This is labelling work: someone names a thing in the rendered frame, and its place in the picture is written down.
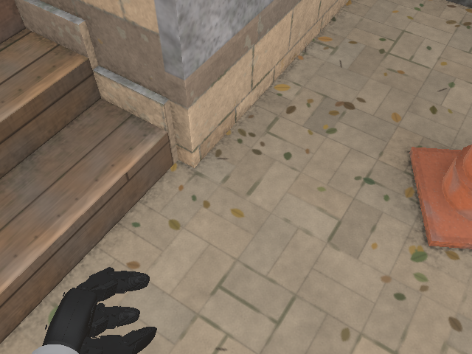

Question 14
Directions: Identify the left robot hand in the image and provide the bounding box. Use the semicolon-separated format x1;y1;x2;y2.
42;267;157;354

